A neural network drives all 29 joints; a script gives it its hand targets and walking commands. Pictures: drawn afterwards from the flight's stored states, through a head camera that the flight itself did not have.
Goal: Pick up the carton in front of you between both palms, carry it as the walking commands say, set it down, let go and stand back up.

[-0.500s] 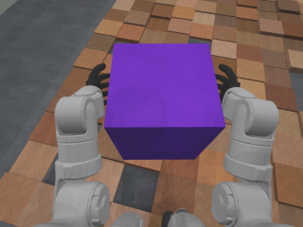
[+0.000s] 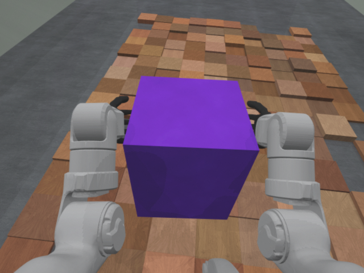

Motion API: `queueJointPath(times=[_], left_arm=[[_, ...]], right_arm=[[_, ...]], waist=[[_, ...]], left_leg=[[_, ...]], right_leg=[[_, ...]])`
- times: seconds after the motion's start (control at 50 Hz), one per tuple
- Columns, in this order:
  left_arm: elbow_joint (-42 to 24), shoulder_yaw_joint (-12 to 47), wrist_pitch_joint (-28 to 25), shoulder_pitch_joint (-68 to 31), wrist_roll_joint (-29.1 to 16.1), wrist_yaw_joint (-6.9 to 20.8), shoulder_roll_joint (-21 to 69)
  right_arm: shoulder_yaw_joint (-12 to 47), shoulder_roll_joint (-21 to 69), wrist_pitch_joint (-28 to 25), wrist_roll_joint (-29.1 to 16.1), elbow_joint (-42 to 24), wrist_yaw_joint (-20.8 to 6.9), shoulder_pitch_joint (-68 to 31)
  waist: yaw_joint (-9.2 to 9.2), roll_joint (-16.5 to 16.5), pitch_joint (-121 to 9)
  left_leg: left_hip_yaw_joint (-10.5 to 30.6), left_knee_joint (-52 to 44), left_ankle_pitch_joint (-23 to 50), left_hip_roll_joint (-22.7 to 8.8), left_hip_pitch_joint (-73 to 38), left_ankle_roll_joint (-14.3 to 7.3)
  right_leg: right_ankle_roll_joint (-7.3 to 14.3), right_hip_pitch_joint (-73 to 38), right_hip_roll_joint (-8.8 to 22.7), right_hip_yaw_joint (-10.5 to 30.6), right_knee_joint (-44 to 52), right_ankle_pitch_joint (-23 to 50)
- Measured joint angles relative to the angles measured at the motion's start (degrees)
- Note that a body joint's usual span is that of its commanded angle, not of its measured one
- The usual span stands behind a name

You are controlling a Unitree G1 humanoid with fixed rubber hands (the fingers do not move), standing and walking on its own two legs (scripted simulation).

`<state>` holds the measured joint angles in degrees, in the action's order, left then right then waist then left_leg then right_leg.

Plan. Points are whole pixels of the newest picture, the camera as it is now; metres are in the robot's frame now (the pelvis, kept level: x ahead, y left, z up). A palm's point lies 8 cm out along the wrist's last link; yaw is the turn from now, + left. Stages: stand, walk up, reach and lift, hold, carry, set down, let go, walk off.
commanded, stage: carry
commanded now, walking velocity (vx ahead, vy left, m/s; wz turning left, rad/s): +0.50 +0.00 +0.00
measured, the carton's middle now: (185, 150) +0.38 -0.02 +0.09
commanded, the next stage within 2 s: none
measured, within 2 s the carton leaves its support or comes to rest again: neither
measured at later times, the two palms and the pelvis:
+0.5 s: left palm (114, 54) +0.65 +0.17 +0.17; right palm (217, 49) +0.69 -0.13 +0.17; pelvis +0.30 -0.03 +0.06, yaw +2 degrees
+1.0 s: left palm (142, 6) +0.98 +0.11 +0.19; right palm (222, 11) +0.95 -0.19 +0.19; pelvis +0.60 -0.02 +0.05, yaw +0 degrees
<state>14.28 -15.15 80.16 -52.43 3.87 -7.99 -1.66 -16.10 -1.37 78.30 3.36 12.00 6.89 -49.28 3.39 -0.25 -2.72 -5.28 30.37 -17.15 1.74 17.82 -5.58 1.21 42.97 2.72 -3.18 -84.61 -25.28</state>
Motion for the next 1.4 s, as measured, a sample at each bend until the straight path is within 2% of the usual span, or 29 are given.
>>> queueJointPath(times=[0.08, 0.14, 0.2, 0.22, 0.24, 0.26, 0.3, 0.32, 0.36, 0.42, 0.46, 0.52, 0.58, 0.6, 0.64, 0.68, 0.72, 0.82, 0.92, 0.98, 1.02, 1.06, 1.1, 1.12, 1.16, 1.28, 1.32, 1.34, 1.4], left_arm=[[-0.7, -1.4, -2.3, 3.2, 1.5, 0.1, 1.6], [-2.8, -1.3, -4.6, 6.3, 1.7, 0.2, 2.6], [-5.6, -0.2, -6.9, 9.2, 1.3, 0.2, 3.4], [-6.4, 0.3, -8.1, 10.2, 1.2, 0.2, 3.9], [-7.0, 1.2, -9.4, 10.9, 1.3, 0.2, 4.4], [-7.5, 2.1, -10.4, 11.1, 1.4, 0.1, 4.9], [-9.7, 3.2, -11.6, 12.5, 1.0, -0.3, 5.4], [-11.3, 3.6, -11.9, 13.6, 0.4, -0.5, 5.4], [-14.6, 3.7, -12.2, 15.6, -0.8, -0.8, 5.2], [-18.0, 3.5, -12.7, 16.8, -2.2, -1.0, 4.9], [-18.8, 3.1, -12.8, 16.4, -2.8, -1.0, 4.6], [-17.9, 2.8, -12.5, 14.5, -3.6, -0.9, 3.7], [-15.4, 3.2, -11.1, 11.4, -4.0, -0.8, 2.2], [-14.2, 3.4, -10.5, 10.1, -4.1, -0.6, 1.3], [-11.8, 3.4, -9.0, 7.9, -4.6, -0.3, -0.8], [-9.4, 3.1, -7.0, 6.4, -4.7, -0.1, -1.8], [-7.5, 2.7, -4.9, 4.8, -4.1, -0.1, -1.8], [-4.3, 0.6, -2.3, 2.3, -1.3, 0.1, -0.5], [-1.1, -2.1, -3.3, 3.3, 1.9, 1.0, 0.9], [0.3, -2.8, -4.9, 5.1, 2.9, 1.6, 1.4], [0.7, -2.3, -6.2, 6.3, 3.1, 1.9, 1.8], [0.4, -1.4, -8.7, 7.3, 3.5, 2.0, 2.9], [-0.3, -0.3, -10.5, 9.0, 3.5, 2.0, 3.6], [-1.5, 0.0, -10.9, 10.3, 3.3, 2.0, 3.8], [-5.0, 0.4, -11.4, 13.0, 2.3, 1.6, 4.1], [-14.9, 0.3, -14.2, 18.0, 0.3, 0.9, 5.5], [-17.0, 0.6, -15.1, 19.0, -0.1, 0.9, 5.8], [-17.7, 0.8, -15.5, 19.3, -0.4, 0.9, 5.6], [-19.0, 1.6, -15.7, 20.0, -1.1, 0.9, 5.1]], right_arm=[[0.0, 1.5, -3.3, 0.3, 0.5, 0.0, 3.2], [0.4, 2.4, -5.9, 0.3, -0.9, 0.0, 6.1], [0.9, 2.8, -8.1, 0.1, -3.3, 0.0, 8.5], [1.1, 2.5, -8.7, -0.2, -4.4, 0.0, 9.2], [0.9, 2.0, -9.3, -0.6, -5.6, 0.0, 9.9], [0.6, 1.5, -9.7, -1.1, -7.0, -0.1, 10.6], [0.1, 1.5, -10.3, -1.6, -9.4, -0.2, 11.5], [0.0, 2.0, -10.4, -1.5, -10.7, -0.2, 12.0], [-0.1, 3.3, -10.5, -0.7, -13.4, -0.2, 12.7], [0.2, 4.8, -10.8, 0.3, -17.0, -0.3, 13.6], [0.5, 5.2, -10.9, 0.9, -18.4, -0.4, 13.5], [0.9, 5.1, -10.5, 1.9, -18.9, -0.5, 12.8], [1.3, 4.0, -8.8, 2.4, -17.9, -0.5, 10.8], [1.5, 3.6, -8.2, 2.5, -16.8, -0.5, 9.6], [2.3, 3.0, -7.5, 2.6, -13.4, -0.4, 6.9], [2.9, 2.1, -5.6, 1.9, -10.5, 0.1, 5.1], [3.1, 1.1, -3.6, 0.7, -8.6, 0.5, 4.1], [2.2, -0.1, -2.2, -1.2, -4.0, 0.9, 2.0], [1.5, 0.8, -4.6, -0.7, 2.3, 0.8, 1.7], [1.9, 1.5, -6.6, 0.1, 4.9, 0.5, 2.7], [2.2, 1.4, -7.6, 0.2, 5.1, 0.3, 3.9], [2.4, 0.4, -9.2, 0.0, 4.8, -0.1, 4.4], [2.3, 0.1, -10.2, -0.2, 3.9, -0.2, 5.5], [2.5, 0.3, -10.4, -0.2, 3.0, -0.2, 6.2], [3.0, 0.9, -10.5, -0.1, 0.5, 0.0, 7.5], [3.3, 3.3, -12.5, 0.1, -9.2, 0.3, 11.3], [3.3, 4.0, -13.2, 0.2, -12.1, 0.3, 12.7], [3.2, 4.5, -13.7, 0.3, -13.2, 0.3, 13.5], [3.2, 5.5, -14.4, 0.8, -15.8, 0.3, 15.4]], waist=[[0.94, -0.2, 0.8], [0.79, -0.5, 1.5], [-0.65, -0.3, 2.5], [-1.70, 1.1, 3.6], [-2.83, 2.5, 4.9], [-4.17, 2.6, 6.2], [-6.40, 1.8, 8.3], [-7.19, 1.2, 9.0], [-8.25, 0.1, 9.9], [-9.52, -1.2, 9.8], [-10.09, -1.3, 8.5], [-10.12, -0.7, 5.7], [-8.93, 0.2, 2.4], [-8.21, -0.1, 1.3], [-6.10, -1.6, 0.3], [-4.02, -1.1, -0.7], [-2.30, -0.6, -1.3], [1.00, 0.2, -1.7], [2.70, -0.1, -2.3], [2.21, -0.6, -2.1], [1.27, -1.2, -1.6], [-0.64, 0.9, 0.5], [-1.79, 1.5, 3.3], [-2.14, 1.4, 4.4], [-2.83, 1.3, 6.7], [-4.38, 1.5, 10.6], [-4.78, 1.5, 10.4], [-5.03, 1.0, 10.3], [-4.85, -0.5, 9.5]], left_leg=[[0.9, -2.1, -3.0, -0.3, -4.6, 0.5], [1.5, -5.0, -5.0, -0.4, -9.1, 1.5], [0.9, -4.4, -7.3, -1.1, -12.7, 1.8], [0.4, -0.3, -7.8, -2.5, -12.4, 2.0], [1.0, 8.3, -4.6, -4.2, -9.7, 2.8], [3.2, 20.1, -3.9, -3.7, -5.2, 4.1], [6.9, 41.0, -4.7, -1.0, 3.8, 4.6], [7.4, 46.9, -5.3, -0.2, 7.4, 4.4], [7.1, 49.7, -5.8, -0.1, 13.4, 3.8], [5.6, 37.7, -9.4, -0.8, 18.0, 3.7], [4.6, 26.8, -7.9, -1.1, 19.1, 3.7], [3.3, 11.9, 1.6, -1.3, 17.8, 3.6], [0.6, -0.7, 11.1, -1.1, 12.6, 3.0], [-0.2, -1.9, 13.1, -0.8, 11.0, 2.0], [-1.4, 2.0, 9.7, 0.3, 10.6, 0.6], [-1.3, 2.7, 6.0, 0.5, 9.0, 0.2], [-1.1, 1.1, 5.0, 0.3, 6.7, 0.7], [-0.7, -3.2, 2.7, -0.3, 1.0, 0.6], [-0.2, -5.0, -1.2, -0.6, -4.8, 1.9], [-0.2, -2.7, -5.7, -0.9, -7.8, 3.3], [-0.6, 3.1, -10.2, -1.0, -8.5, 4.4], [1.4, 15.0, -13.8, -2.1, -4.4, 5.4], [4.2, 24.9, -15.6, -1.1, 1.2, 5.9], [4.6, 26.3, -15.3, -0.7, 3.5, 6.1], [4.6, 23.3, -14.0, -1.0, 6.6, 6.6], [5.1, 8.1, -5.4, -1.6, 9.3, 7.3], [4.9, 3.5, -0.9, -1.7, 7.8, 7.1], [4.7, 1.5, 3.8, -1.4, 6.8, 7.0], [4.1, -0.3, 5.9, -1.0, 4.7, 8.8]], right_leg=[[0.3, 7.9, 1.1, -1.1, 3.8, 2.9], [1.2, 7.9, 0.7, -2.4, 18.3, 7.3], [2.7, 1.8, -1.8, -5.0, 35.8, 11.7], [2.2, -0.6, -3.3, -5.7, 38.5, 15.2], [2.4, -2.1, -4.2, -6.7, 38.8, 15.4], [2.9, -3.3, -4.4, -7.0, 38.9, 14.5], [3.8, -6.3, -4.7, -6.5, 41.1, 13.0], [3.8, -8.1, -4.7, -6.1, 43.0, 12.8], [3.5, -12.0, -4.5, -5.4, 47.2, 12.9], [3.3, -17.2, -3.6, -4.2, 52.1, 12.3], [3.2, -20.0, -3.1, -3.7, 53.9, 11.1], [2.0, -24.1, -2.7, -3.2, 54.5, 7.9], [0.6, -27.9, -2.8, -3.1, 51.9, 2.7], [0.3, -28.5, -2.4, -2.9, 49.4, 0.2], [0.5, -25.6, -1.6, 0.0, 38.8, -1.7], [1.0, -20.8, -2.7, 2.1, 27.8, -1.7], [1.0, -16.2, -2.9, 2.4, 23.1, 0.4], [-0.1, -7.9, -1.8, 2.1, 27.1, 5.2], [-0.3, -5.1, -1.1, 0.9, 40.5, 14.2], [0.4, -7.6, -2.2, -1.3, 51.2, 22.8], [2.0, -11.9, -2.6, -3.0, 57.7, 31.4], [4.0, -11.5, -4.1, -3.5, 54.1, 25.6], [4.8, -11.9, -4.3, -3.6, 52.6, 21.2], [4.7, -12.7, -4.3, -3.5, 53.4, 20.0], [4.2, -13.9, -4.1, -3.4, 55.6, 20.0], [4.6, -15.7, -4.5, -3.6, 58.0, 19.9], [4.5, -15.7, -4.8, -3.8, 56.9, 19.0], [4.4, -15.6, -4.7, -3.6, 55.9, 18.3], [3.4, -15.8, -3.7, -3.7, 53.9, 19.2]])
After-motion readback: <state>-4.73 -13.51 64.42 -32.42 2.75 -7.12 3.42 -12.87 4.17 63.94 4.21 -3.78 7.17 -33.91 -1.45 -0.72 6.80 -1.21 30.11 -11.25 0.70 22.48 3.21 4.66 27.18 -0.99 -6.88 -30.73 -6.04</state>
